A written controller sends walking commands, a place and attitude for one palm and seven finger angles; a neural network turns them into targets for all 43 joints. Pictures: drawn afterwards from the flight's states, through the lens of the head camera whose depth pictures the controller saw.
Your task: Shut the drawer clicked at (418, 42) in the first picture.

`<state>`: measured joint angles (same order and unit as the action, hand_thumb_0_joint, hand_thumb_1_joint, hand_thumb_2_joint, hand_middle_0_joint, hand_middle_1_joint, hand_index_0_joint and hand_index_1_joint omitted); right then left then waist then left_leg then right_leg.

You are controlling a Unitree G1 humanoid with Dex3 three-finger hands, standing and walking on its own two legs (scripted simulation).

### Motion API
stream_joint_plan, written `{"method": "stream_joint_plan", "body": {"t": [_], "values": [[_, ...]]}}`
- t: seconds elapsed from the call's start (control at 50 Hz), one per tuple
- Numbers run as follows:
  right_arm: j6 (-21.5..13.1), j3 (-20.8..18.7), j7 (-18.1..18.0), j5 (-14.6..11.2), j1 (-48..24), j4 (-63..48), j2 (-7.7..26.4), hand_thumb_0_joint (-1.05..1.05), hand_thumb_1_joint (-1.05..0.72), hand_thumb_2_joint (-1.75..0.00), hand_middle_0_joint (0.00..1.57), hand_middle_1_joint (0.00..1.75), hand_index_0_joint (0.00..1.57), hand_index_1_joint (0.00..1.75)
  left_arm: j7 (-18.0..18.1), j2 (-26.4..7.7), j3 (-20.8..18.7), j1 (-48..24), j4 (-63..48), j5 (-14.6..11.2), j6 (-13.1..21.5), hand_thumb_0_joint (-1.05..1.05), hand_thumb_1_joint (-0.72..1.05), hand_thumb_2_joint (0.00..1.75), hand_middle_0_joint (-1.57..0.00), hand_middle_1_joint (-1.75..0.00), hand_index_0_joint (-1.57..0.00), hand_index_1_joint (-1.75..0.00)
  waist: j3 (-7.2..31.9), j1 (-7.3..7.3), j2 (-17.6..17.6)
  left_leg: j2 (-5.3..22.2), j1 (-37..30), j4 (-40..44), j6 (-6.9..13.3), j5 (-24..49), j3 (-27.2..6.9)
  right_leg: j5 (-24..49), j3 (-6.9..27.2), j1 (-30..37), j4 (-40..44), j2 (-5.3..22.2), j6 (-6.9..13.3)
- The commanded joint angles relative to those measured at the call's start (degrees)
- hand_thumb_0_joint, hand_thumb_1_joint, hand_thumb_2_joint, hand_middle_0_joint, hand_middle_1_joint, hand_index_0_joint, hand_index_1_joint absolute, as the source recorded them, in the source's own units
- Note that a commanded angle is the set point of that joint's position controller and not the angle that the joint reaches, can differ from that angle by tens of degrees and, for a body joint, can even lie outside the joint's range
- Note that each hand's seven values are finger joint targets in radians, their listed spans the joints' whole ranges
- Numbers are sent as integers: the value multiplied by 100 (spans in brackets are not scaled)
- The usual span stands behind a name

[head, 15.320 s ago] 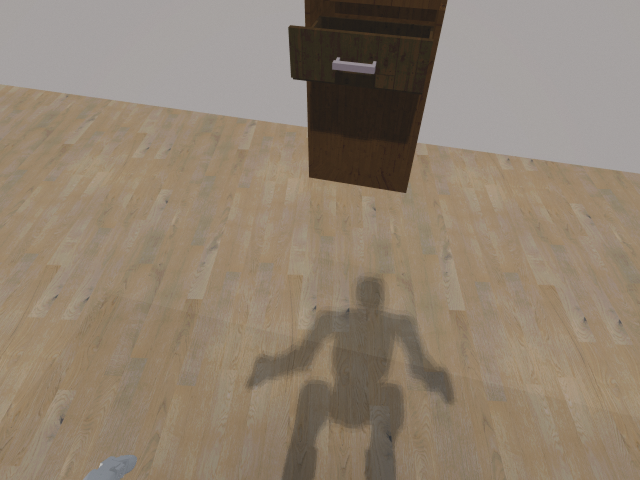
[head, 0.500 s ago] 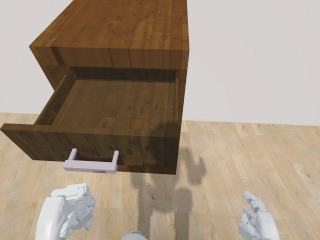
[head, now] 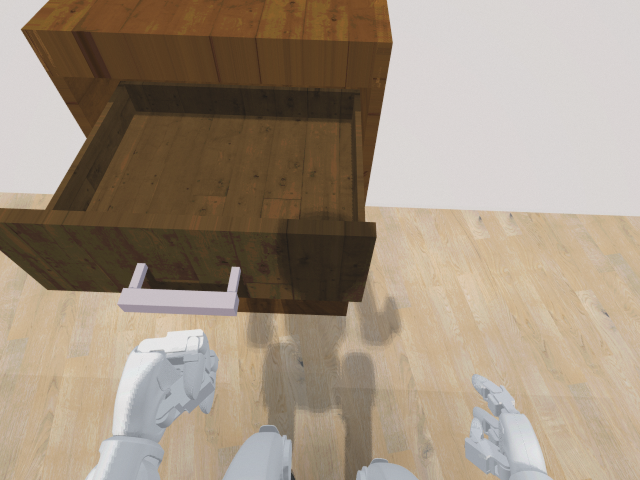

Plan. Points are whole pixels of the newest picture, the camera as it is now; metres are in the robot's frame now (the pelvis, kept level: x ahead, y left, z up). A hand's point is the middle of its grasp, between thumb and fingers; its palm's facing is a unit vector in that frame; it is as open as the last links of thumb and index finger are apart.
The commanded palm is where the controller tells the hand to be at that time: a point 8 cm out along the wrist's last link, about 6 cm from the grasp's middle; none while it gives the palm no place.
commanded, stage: bring the fist close to the handle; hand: left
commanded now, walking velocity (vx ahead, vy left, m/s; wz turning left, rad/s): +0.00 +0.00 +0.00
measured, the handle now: (184, 287) +0.33 +0.18 +0.05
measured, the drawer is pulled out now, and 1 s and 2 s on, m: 0.27 0.26 0.13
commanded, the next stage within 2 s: push the drawer shut in 0.42 s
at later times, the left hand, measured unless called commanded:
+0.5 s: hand (198, 370) +0.24 +0.14 +0.05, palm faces -0.01 -1.00 +0.01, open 3.3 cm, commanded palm +0.21 +0.20 +0.05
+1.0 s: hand (210, 343) +0.27 +0.14 +0.04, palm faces -0.02 -1.00 -0.02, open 2.9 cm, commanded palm +0.26 +0.19 +0.05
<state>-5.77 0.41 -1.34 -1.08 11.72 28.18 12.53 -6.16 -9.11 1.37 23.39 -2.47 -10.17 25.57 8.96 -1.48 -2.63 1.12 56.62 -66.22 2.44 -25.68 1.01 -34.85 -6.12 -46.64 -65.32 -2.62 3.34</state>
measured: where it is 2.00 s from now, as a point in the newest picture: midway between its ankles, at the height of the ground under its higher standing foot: outside the picture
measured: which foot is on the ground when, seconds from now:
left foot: down 0.00-1.00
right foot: down 0.00-1.00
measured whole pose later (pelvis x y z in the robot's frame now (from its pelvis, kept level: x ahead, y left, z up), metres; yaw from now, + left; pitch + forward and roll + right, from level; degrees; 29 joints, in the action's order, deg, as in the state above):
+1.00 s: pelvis +0.00 +0.01 +0.00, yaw +0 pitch +16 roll -4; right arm -0.6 1.7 -0.5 -0.4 12.5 28.1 13.5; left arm -0.2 -10.1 3.2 13.2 2.6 -7.5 23.0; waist 8.8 -1.5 -2.9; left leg 0.7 57.2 -66.6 3.3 -26.0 0.5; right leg -34.7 -6.6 -46.4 -64.4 -2.5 2.5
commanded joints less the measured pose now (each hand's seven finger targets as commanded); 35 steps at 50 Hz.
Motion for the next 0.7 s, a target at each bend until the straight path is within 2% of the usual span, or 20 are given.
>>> {"method": "stream_joint_plan", "body": {"t": [0.0,0.02,0.08,0.14,0.16,0.2,0.22,0.24,0.3,0.36,0.38,0.44,0.5,0.52,0.54,0.56,0.58,0.6,0.66,0.68], "values": [[-178,-264,3,6,-286,-941,751,0,-90,-90,20,30,20,30,305,-400,-361,-275,-1145,5,344,0,90,90,-140,-160,-140,-160,1298,4,61,43,-1660,847,-27,884,-464,1343,404,-153,1025,86,-186],[-170,-245,24,7,-289,-963,757,0,-90,-90,20,30,20,30,333,-371,-281,-380,-1297,24,360,0,90,90,-140,-160,-140,-160,1318,21,-84,47,-1733,888,-35,878,-487,1293,387,-163,1017,81,-165],[-111,-235,44,-4,-248,-1028,767,0,-90,-90,20,30,20,30,415,-351,-156,-190,-1390,88,288,0,90,90,-140,-160,-140,-160,1338,23,-116,67,-1879,975,-37,885,-506,1251,363,-116,1074,66,-152],[-57,-217,55,-10,-217,-1078,784,0,-90,-90,20,30,20,30,413,-302,9,-149,-1414,107,177,0,90,90,-140,-160,-140,-160,1274,-50,17,79,-1862,1013,-31,804,-547,1189,335,-137,1120,58,-169],[-30,-216,42,-4,-207,-1057,805,0,-90,-90,20,30,20,30,432,-394,-89,-157,-1273,129,132,0,90,90,-140,-160,-140,-160,1127,-77,105,77,-1767,1009,-25,730,-558,1139,353,-156,1159,48,-171],[6,-207,36,-8,-211,-1058,803,0,-90,-90,20,30,20,30,431,-366,-94,-237,-1156,134,114,0,90,90,-140,-160,-140,-160,966,-111,288,70,-1607,1005,-27,538,-549,982,346,-234,1169,42,-181],[21,-204,34,-2,-222,-1074,807,0,-90,-90,20,30,20,30,433,-353,-108,-205,-1121,134,118,0,90,90,-140,-160,-140,-160,948,-74,262,58,-1558,1007,-31,498,-546,931,353,-220,1165,40,-172],[25,-205,37,-8,-224,-1088,801,0,-90,-90,20,30,20,30,444,-319,-78,-294,-1157,131,143,0,90,90,-140,-160,-140,-160,897,-99,250,67,-1585,1025,-38,469,-565,903,324,-277,1149,38,-169],[16,-198,45,10,-233,-1085,790,0,-90,-90,20,30,20,30,528,-333,-58,-539,-1387,155,258,0,90,90,-140,-160,-140,-160,1057,-75,-70,70,-1755,1034,-51,495,-606,886,298,-341,1065,50,-137],[-5,-208,52,27,-186,-1068,795,0,-90,-90,20,30,20,30,607,-372,-42,-515,-1527,191,354,0,90,90,-140,-160,-140,-160,1257,-84,-92,104,-1932,1022,-52,612,-667,940,288,-368,1028,38,-136],[-14,-202,61,40,-195,-1090,774,0,-90,-90,20,30,20,30,609,-268,84,-517,-1621,197,373,0,90,90,-140,-160,-140,-160,1327,-82,-214,99,-2003,1012,-57,686,-670,989,273,-375,997,54,-138],[4,-214,89,37,-145,-1090,789,0,-90,-90,20,30,20,30,617,-275,110,-281,-1521,240,320,0,90,90,-140,-160,-140,-160,1363,-67,-125,123,-2074,1027,-78,859,-691,1119,247,-336,978,47,-137],[86,-199,111,21,-166,-1140,798,0,-90,-90,20,30,20,30,576,-168,247,-127,-1334,287,126,0,90,90,-140,-160,-140,-160,1161,-104,-46,105,-1960,1050,-71,812,-669,1151,245,-322,1023,40,-145],[107,-208,106,20,-140,-1131,812,0,-90,-90,20,30,20,30,584,-238,159,-220,-1315,291,87,0,90,90,-140,-160,-140,-160,1164,-117,79,112,-1942,1040,-67,818,-676,1176,245,-312,1028,36,-152],[124,-196,102,26,-168,-1160,819,0,-90,-90,20,30,20,30,586,-200,229,-327,-1337,319,60,0,90,90,-140,-160,-140,-160,1132,-114,-27,100,-1914,1042,-68,785,-674,1144,246,-323,1013,46,-147],[145,-197,87,38,-136,-1128,821,0,-90,-90,20,30,20,30,627,-288,150,-509,-1286,343,35,0,90,90,-140,-160,-140,-160,1086,-163,73,113,-1891,1029,-61,773,-707,1145,241,-366,1005,36,-152],[151,-195,86,46,-145,-1123,810,0,-90,-90,20,30,20,30,653,-294,111,-613,-1377,341,65,0,90,90,-140,-160,-140,-160,1163,-117,-31,99,-1921,1015,-69,805,-690,1148,245,-354,978,42,-140],[161,-190,83,48,-134,-1140,788,0,-90,-90,20,30,20,30,681,-222,158,-607,-1333,349,74,0,90,90,-140,-160,-140,-160,1191,-123,33,106,-1957,1009,-67,870,-692,1197,239,-352,972,37,-142],[156,-186,79,71,-117,-1070,791,0,-90,-90,20,30,20,30,785,-342,17,-986,-1405,337,182,0,90,90,-140,-160,-140,-160,1259,-128,-17,110,-2010,971,-79,961,-721,1239,248,-363,940,28,-131],[162,-193,82,79,-132,-1046,781,0,-90,-90,20,30,20,30,798,-278,58,-1049,-1361,357,211,0,90,90,-140,-160,-140,-160,1372,-122,-41,121,-2102,958,-82,1038,-723,1279,244,-388,914,33,-134]]}}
